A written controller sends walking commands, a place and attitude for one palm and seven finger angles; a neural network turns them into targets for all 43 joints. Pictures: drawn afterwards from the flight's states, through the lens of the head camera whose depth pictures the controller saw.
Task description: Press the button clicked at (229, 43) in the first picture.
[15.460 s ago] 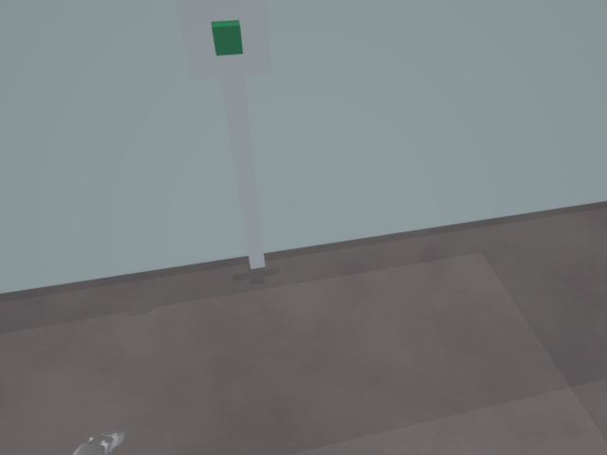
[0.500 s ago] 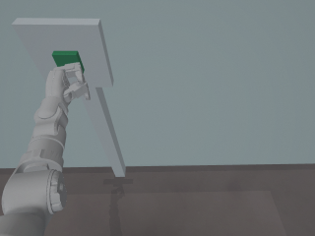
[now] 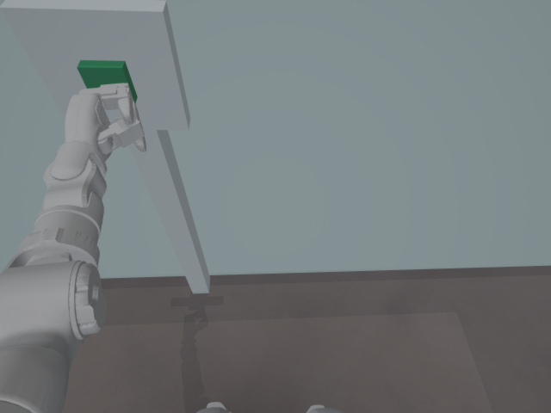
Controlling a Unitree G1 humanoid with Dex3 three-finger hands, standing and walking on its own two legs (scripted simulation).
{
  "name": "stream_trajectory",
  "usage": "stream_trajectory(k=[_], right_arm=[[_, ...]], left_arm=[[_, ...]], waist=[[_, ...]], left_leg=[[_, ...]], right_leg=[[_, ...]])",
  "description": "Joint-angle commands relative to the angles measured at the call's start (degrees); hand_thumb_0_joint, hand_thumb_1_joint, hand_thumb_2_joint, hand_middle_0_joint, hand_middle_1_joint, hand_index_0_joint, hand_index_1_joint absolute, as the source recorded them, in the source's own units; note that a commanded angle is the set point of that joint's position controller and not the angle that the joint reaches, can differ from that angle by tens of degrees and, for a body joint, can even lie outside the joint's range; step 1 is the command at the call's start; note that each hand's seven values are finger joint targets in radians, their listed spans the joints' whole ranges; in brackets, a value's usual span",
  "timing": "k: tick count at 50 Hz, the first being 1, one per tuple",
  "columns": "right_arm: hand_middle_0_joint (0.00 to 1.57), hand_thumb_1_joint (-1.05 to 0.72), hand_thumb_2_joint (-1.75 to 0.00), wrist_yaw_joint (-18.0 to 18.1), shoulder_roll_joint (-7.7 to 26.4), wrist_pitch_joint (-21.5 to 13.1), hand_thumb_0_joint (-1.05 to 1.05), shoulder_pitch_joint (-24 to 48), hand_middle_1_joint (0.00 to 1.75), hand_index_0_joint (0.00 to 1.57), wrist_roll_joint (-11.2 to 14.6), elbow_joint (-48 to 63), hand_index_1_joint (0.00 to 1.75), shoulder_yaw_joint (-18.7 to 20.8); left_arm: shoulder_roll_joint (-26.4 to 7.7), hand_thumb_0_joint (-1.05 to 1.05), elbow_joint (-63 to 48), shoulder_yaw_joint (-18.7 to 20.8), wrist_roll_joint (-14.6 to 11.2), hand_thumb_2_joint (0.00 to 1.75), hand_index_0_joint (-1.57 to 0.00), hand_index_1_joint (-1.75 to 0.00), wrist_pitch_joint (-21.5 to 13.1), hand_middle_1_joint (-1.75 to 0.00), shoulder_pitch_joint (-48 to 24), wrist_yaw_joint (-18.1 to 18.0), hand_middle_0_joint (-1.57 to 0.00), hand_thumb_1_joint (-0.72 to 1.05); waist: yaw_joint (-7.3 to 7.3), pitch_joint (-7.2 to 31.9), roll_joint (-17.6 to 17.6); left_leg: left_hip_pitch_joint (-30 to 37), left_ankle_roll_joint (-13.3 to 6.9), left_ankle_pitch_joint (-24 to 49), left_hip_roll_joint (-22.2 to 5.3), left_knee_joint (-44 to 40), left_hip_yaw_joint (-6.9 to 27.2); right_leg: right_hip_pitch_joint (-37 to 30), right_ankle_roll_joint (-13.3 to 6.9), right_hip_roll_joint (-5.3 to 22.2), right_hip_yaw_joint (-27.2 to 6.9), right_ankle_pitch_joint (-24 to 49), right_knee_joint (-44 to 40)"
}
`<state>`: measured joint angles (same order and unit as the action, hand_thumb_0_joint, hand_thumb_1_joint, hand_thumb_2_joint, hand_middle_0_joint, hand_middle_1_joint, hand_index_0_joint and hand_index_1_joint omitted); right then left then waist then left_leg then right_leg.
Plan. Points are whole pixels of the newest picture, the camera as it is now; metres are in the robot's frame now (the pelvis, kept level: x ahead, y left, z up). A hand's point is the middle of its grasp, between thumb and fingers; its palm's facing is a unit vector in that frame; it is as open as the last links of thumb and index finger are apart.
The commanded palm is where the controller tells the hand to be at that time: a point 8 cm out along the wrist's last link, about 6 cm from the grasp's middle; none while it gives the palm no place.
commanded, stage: pull the fist back off the button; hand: left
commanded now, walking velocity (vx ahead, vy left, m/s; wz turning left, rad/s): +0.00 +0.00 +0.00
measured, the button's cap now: (110, 78) +0.55 +0.21 +0.17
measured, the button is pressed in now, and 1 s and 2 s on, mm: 13 0 0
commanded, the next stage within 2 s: draw the hand back to the body in 0.96 s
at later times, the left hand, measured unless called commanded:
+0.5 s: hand (132, 143) +0.46 +0.18 +0.13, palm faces +0.01 -1.00 +0.01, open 2.9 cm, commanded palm +0.42 +0.23 +0.14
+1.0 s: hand (125, 183) +0.38 +0.17 +0.14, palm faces +0.02 -1.00 -0.02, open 3.1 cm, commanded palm +0.36 +0.22 +0.14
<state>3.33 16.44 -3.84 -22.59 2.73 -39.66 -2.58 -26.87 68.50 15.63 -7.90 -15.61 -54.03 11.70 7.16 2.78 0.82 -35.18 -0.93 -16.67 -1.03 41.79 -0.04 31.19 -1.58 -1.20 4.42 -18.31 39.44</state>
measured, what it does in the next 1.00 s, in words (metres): stands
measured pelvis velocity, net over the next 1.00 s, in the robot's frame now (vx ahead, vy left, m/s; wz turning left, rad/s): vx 0.05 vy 0.00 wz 0.01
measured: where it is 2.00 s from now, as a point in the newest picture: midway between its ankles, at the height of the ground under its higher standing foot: outside the picture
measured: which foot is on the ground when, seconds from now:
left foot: down 0.00-1.00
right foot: down 0.00-1.00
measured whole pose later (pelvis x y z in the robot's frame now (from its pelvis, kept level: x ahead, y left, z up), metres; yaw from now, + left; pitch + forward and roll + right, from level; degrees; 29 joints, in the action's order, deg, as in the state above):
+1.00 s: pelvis +0.05 +0.00 +0.01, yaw +0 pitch +3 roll +0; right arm 3.6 14.4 -2.7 -11.5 3.7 -32.3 -2.6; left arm -14.7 14.3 10.3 -13.2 0.2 -12.5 9.8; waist -0.6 3.7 2.2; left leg -19.7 -0.7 -18.7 0.0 35.4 -0.5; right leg 16.3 -1.5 -0.5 3.7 -20.8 34.1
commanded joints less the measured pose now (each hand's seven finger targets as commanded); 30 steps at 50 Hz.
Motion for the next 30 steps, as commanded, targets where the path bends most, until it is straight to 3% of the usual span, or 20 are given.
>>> stream_trajectory(k=[1, 3, 4, 7, 8, 11, 14, 18, 19, 21, 22, 26, 28, 30], right_arm=[[0.20, -0.90, -0.90, 0.3, 9.3, -2.2, 0.00, -4.3, 0.30, 0.20, -0.2, 4.8, 0.30, 3.6], [0.20, -0.90, -0.90, 0.1, 9.0, -2.5, 0.00, -4.3, 0.30, 0.20, -0.3, 5.1, 0.30, 3.8], [0.20, -0.90, -0.90, 0.0, 9.1, -2.5, 0.00, -4.2, 0.30, 0.20, -0.4, 5.2, 0.30, 4.0], [0.20, -0.90, -0.90, -0.1, 8.9, -2.3, 0.00, -3.6, 0.30, 0.20, -0.4, 6.0, 0.30, 3.8], [0.20, -0.90, -0.90, -0.2, 8.8, -2.2, 0.00, -3.2, 0.30, 0.20, -0.3, 6.5, 0.30, 3.9], [0.20, -0.90, -0.90, -0.2, 8.6, -2.1, 0.00, -2.3, 0.30, 0.20, -0.1, 7.4, 0.30, 4.1], [0.20, -0.90, -0.90, -0.2, 8.2, -1.9, 0.00, -1.3, 0.30, 0.20, 0.2, 8.3, 0.30, 4.1], [0.20, -0.90, -0.90, -0.1, 8.0, -1.7, 0.00, 0.2, 0.30, 0.20, 0.6, 9.8, 0.30, 4.2], [0.20, -0.90, -0.90, -0.1, 7.6, -1.7, 0.00, 0.8, 0.30, 0.20, 0.6, 10.3, 0.30, 4.2], [0.20, -0.90, -0.90, -0.1, 7.6, -1.6, 0.00, 1.4, 0.30, 0.20, 0.7, 10.8, 0.30, 4.1], [0.20, -0.90, -0.90, 0.0, 7.7, -1.4, 0.00, 1.7, 0.30, 0.20, 0.7, 11.1, 0.30, 4.1], [0.20, -0.90, -0.90, -0.2, 6.7, -1.4, 0.00, 4.1, 0.30, 0.20, 0.9, 13.0, 0.30, 4.2], [0.20, -0.90, -0.90, -0.4, 6.7, -1.4, 0.00, 4.8, 0.30, 0.20, 0.9, 13.5, 0.30, 4.2], [0.20, -0.90, -0.90, -0.4, 6.3, -1.5, 0.00, 6.3, 0.30, 0.20, 1.1, 14.0, 0.30, 4.1]], left_arm=[[-12.1, 0.00, -12.6, 2.4, -1.2, 0.90, -1.30, -1.50, -2.6, -1.50, -32.8, -1.3, -1.30, 0.90], [-10.8, 0.00, -14.5, 2.6, -1.6, 0.90, -1.30, -1.50, -3.0, -1.50, -32.5, -1.1, -1.30, 0.90], [-11.8, 0.00, -14.7, 3.9, -1.8, 0.90, -1.30, -1.50, -3.1, -1.50, -30.2, -1.1, -1.30, 0.90], [-11.0, 0.00, -15.5, 3.6, -1.8, 0.90, -1.30, -1.50, -3.2, -1.50, -26.9, -1.0, -1.30, 0.90], [-10.9, 0.00, -16.8, 3.6, -1.7, 0.90, -1.30, -1.50, -3.3, -1.50, -26.1, -1.0, -1.30, 0.90], [-11.8, 0.00, -19.4, 4.7, -1.6, 0.90, -1.30, -1.50, -3.4, -1.50, -21.6, -0.8, -1.30, 0.90], [-8.6, 0.00, -21.9, 2.9, -2.3, 0.90, -1.30, -1.50, -2.8, -1.50, -18.7, -0.6, -1.30, 0.90], [-9.2, 0.00, -27.8, 4.7, -3.2, 0.90, -1.30, -1.50, -1.5, -1.50, -11.8, -0.3, -1.30, 0.90], [-7.0, 0.00, -29.7, 3.0, -3.5, 0.90, -1.30, -1.50, -1.1, -1.50, -10.9, -0.2, -1.30, 0.90], [-7.0, 0.00, -31.9, 3.3, -3.8, 0.90, -1.30, -1.50, -0.1, -1.50, -7.9, -0.1, -1.30, 0.90], [-8.5, 0.00, -32.3, 4.8, -4.0, 0.90, -1.30, -1.50, 0.3, -1.50, -5.2, -0.2, -1.30, 0.90], [-4.6, 0.00, -42.6, 2.7, -4.6, 0.90, -1.30, -1.50, 1.8, -1.50, 0.6, 0.0, -1.30, 0.90], [-4.5, 0.00, -46.0, 3.1, -5.2, 0.90, -1.30, -1.50, 2.7, -1.50, 5.3, 0.0, -1.30, 0.90], [-2.3, 0.00, -49.9, 1.6, -5.8, 0.90, -1.30, -1.50, 4.1, -1.50, 8.0, -0.1, -1.30, 0.90]], waist=[[3.12, 18.0, 3.2], [2.65, 19.8, 3.2], [1.61, 20.1, 3.6], [1.19, 18.0, 1.0], [0.84, 17.9, 2.4], [-0.65, 18.1, 2.3], [-0.81, 17.3, 1.7], [-2.95, 19.5, 2.2], [-2.77, 19.4, 2.4], [-3.24, 18.3, 0.5], [-4.00, 17.8, -0.7], [-5.08, 19.7, 3.1], [-5.55, 19.9, 1.7], [-5.63, 18.3, 2.2]], left_leg=[[13.9, -1.3, -4.3, 0.4, -6.5, 3.1], [15.6, -1.4, -2.8, 0.4, -6.3, 3.1], [15.7, -1.3, -2.2, 0.5, -6.2, 3.0], [14.1, -1.5, -2.2, 0.5, -6.5, 2.7], [14.8, -1.5, -2.1, 0.4, -6.6, 2.3], [14.9, -1.5, -0.8, 0.4, -6.8, 2.0], [16.4, -1.5, 0.0, 0.3, -7.2, 1.9], [18.3, -1.5, 4.7, 0.4, -7.3, 1.4], [19.2, -1.5, 5.6, 0.5, -7.3, 1.2], [18.8, -1.6, 6.6, 0.5, -7.4, 1.1], [17.8, -1.7, 7.3, 0.5, -7.3, 0.9], [22.5, -1.5, 13.8, 0.7, -7.3, 0.6], [23.5, -1.5, 17.3, 0.5, -7.3, 0.6], [23.8, -1.4, 17.7, 0.5, -7.6, 0.5]], right_leg=[[-0.8, 0.9, -0.3, -4.6, -0.6, -7.8], [-1.2, 0.9, -0.4, -4.4, 0.5, -7.6], [-1.8, 0.8, -0.4, -4.3, 0.8, -7.5], [-2.8, 0.7, -0.5, -4.1, 1.0, -7.6], [-2.5, 0.8, -0.6, -4.3, 1.1, -7.7], [-4.0, 0.6, -0.6, -4.1, 2.2, -7.5], [-4.0, 0.5, -0.7, -3.7, 3.0, -7.6], [-7.8, 0.2, -0.6, -3.8, 8.1, -7.4], [-7.8, 0.3, -0.6, -3.6, 9.1, -7.4], [-8.8, 0.3, -0.7, -3.5, 10.6, -7.5], [-10.3, 0.2, -0.7, -3.7, 11.6, -7.6], [-12.0, 0.0, -0.4, -3.4, 18.0, -7.0], [-13.5, 0.1, -0.4, -3.2, 21.2, -6.8], [-13.5, 0.2, -0.3, -3.0, 21.9, -7.1]])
